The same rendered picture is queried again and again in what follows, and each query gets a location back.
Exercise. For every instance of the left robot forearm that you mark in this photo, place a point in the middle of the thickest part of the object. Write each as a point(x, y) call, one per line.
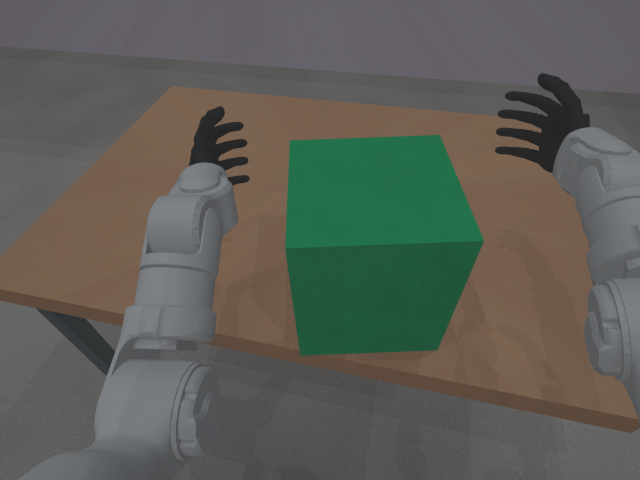
point(178, 268)

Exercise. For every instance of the left robot hand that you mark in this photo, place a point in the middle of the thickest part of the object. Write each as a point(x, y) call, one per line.
point(205, 149)

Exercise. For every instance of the right robot hand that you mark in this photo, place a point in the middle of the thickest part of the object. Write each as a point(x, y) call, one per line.
point(560, 121)

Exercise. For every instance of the robot left upper arm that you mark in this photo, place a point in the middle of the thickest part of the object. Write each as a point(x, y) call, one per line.
point(153, 417)

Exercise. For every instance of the right robot forearm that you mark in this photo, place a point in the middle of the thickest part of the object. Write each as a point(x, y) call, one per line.
point(602, 174)

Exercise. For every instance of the carton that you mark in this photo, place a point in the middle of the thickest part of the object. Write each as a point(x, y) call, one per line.
point(380, 242)

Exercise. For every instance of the table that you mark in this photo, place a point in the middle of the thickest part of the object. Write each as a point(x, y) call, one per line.
point(516, 337)

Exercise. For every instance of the robot right upper arm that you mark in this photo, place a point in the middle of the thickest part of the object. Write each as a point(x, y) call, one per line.
point(612, 333)

